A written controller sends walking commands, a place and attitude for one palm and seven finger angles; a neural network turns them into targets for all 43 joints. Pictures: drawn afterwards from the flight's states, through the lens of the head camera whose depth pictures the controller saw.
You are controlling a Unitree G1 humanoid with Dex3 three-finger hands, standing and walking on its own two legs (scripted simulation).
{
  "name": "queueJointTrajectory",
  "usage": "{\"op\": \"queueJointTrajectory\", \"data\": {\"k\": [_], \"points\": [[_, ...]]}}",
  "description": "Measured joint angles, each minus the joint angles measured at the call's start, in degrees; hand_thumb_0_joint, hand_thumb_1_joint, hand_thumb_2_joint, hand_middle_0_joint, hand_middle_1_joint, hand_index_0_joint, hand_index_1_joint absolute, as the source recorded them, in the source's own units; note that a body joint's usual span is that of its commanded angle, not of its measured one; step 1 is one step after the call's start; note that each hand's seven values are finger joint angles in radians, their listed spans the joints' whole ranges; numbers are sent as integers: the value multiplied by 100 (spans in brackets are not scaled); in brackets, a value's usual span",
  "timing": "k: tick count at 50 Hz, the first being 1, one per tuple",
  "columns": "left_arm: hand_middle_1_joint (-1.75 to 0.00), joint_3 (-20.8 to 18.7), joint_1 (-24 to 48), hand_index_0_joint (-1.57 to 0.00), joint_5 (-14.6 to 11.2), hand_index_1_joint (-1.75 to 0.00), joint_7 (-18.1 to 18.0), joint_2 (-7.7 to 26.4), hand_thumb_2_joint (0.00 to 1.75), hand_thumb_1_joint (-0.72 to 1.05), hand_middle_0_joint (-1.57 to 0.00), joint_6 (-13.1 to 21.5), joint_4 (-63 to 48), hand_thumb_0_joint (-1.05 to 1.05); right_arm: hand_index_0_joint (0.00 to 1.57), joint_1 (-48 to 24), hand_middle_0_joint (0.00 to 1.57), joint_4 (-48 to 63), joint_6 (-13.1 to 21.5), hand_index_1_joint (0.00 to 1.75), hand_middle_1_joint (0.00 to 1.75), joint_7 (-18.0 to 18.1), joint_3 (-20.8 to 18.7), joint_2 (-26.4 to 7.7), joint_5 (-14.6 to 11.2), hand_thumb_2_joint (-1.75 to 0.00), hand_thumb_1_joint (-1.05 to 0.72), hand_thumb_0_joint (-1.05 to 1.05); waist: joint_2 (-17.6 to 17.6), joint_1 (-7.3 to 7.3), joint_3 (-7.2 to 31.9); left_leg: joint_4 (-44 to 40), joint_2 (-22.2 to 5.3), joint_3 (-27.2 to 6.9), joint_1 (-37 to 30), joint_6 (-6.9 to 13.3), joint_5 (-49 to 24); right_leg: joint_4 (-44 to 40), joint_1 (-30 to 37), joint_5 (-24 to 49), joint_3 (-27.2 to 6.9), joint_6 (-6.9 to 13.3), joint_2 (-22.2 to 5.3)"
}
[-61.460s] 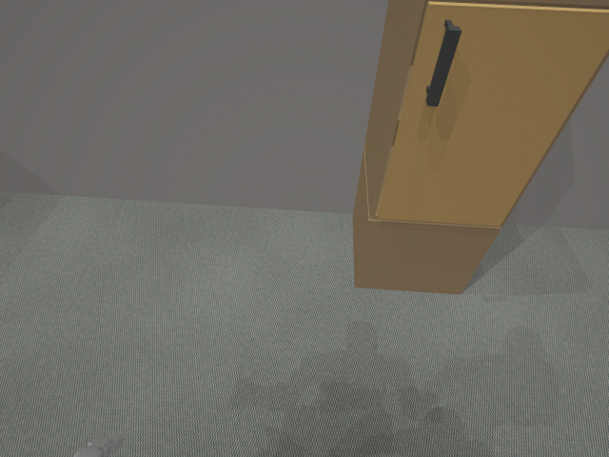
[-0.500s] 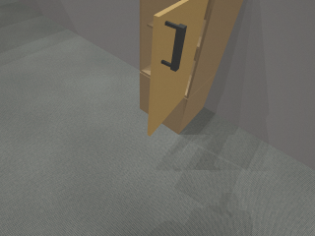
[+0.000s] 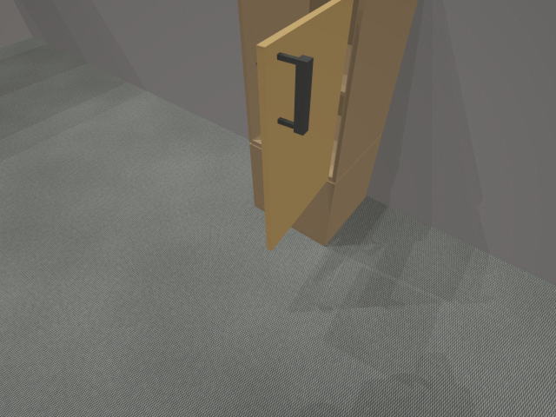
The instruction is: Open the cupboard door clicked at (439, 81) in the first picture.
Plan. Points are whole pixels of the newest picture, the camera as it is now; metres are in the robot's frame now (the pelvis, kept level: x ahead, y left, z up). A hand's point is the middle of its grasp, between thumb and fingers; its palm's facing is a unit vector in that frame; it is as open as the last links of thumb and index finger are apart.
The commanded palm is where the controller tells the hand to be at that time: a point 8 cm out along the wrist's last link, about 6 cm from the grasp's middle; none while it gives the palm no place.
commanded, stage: let the arm hang, fingers relaxed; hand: left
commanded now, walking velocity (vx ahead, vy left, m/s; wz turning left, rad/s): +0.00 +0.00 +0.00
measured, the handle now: (292, 94) +0.65 +0.00 +0.15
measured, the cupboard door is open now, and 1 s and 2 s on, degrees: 95 95 95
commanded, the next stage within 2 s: look to check the result in 0.22 s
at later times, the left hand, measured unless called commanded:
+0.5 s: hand out of the picture +0.00 +0.16 -0.17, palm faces +0.04 -0.98 -0.20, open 7.4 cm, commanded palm none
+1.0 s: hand out of the picture +0.05 +0.15 -0.17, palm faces +0.05 -0.98 -0.19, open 7.4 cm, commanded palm none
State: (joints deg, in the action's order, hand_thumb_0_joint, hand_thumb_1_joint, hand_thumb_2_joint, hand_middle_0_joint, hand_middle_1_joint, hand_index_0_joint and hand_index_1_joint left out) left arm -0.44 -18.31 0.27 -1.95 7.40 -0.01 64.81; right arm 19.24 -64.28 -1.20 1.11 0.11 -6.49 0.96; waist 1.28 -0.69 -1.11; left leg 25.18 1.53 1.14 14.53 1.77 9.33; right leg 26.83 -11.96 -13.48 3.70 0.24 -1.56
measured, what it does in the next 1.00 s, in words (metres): shifts its weight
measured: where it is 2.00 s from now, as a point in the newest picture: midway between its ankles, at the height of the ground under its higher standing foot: outside the picture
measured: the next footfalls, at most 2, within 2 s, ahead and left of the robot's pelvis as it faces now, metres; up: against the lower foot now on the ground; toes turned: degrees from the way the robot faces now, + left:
none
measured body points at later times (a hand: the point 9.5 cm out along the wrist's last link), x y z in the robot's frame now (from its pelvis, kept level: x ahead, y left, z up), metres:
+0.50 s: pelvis +0.02 -0.01 +0.00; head +0.05 -0.02 +0.45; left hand +0.00 +0.21 -0.16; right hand +0.00 -0.22 -0.16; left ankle +0.05 +0.10 -0.74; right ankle +0.01 -0.12 -0.74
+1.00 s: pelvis +0.05 -0.02 +0.00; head +0.07 -0.02 +0.45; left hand +0.04 +0.20 -0.15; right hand +0.05 -0.23 -0.16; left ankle +0.05 +0.10 -0.74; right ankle +0.01 -0.12 -0.74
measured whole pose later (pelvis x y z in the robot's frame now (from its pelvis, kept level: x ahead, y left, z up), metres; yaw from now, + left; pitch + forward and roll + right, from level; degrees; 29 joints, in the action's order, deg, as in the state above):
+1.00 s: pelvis +0.05 -0.02 +0.00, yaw +0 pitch -1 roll +0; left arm -0.4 -15.5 -0.1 -2.1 7.8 1.0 65.1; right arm 14.5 -65.9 -0.3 2.0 0.2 -8.4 0.6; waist 0.5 -0.3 -2.9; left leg 22.8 0.6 0.2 9.8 0.3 12.2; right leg 22.6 -6.2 -15.7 4.5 1.3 -0.4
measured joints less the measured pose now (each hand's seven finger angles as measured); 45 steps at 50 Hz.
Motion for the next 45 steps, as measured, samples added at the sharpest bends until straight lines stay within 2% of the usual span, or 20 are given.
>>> {"op": "queueJointTrajectory", "data": {"k": [4, 22, 45], "points": [[-30, 15, 128, -20, 11, -30, -7, -102, 89, 91, -20, 30, -36, 1, 19, -29, 20, -11, 26, 30, 30, 16, -11, -2, -3, -90, -90, 1, -43, -11, 2, -35, -10, -1, -31, -16, 1, -32, 28, -2, 0, 11, 12], [-30, -29, 108, -20, -22, -30, -14, 7, 89, 91, -20, 53, 71, 1, 19, -184, 20, -62, 52, 30, 30, 50, -24, -79, -23, -90, -90, 1, -38, 8, -198, -84, -58, -45, -150, -78, 126, -181, 200, -87, 37, 55, 69], [-30, 9, 275, -20, -32, -30, -17, 10, 89, 91, -20, 98, 36, 1, 19, -458, 20, -144, 93, 30, 30, 85, 11, -186, -37, -90, -91, 1, -85, 30, -167, -220, -84, -87, -438, -137, 274, -382, 527, -213, 71, 91, 107]]}}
